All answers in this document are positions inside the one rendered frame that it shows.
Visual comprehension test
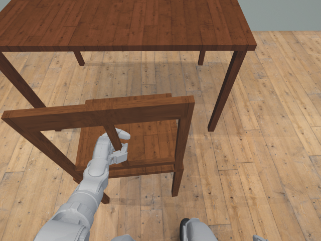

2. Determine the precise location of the robot right shin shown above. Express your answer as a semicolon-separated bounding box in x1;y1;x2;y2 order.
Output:
186;218;200;224

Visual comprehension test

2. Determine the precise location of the left robot upper arm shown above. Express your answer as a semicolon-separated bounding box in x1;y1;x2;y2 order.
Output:
36;220;90;241

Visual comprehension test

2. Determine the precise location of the right robot thigh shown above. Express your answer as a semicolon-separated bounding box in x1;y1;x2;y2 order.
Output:
183;221;218;241

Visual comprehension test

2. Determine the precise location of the chair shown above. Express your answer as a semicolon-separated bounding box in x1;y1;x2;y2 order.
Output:
1;93;195;204

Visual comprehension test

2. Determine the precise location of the robot left hand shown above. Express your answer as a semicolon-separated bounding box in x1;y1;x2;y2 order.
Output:
92;128;130;165

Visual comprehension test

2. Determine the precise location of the table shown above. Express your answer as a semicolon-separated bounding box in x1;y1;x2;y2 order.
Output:
0;0;257;132

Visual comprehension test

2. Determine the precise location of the robot left forearm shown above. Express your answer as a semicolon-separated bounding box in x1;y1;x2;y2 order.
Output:
33;158;109;241

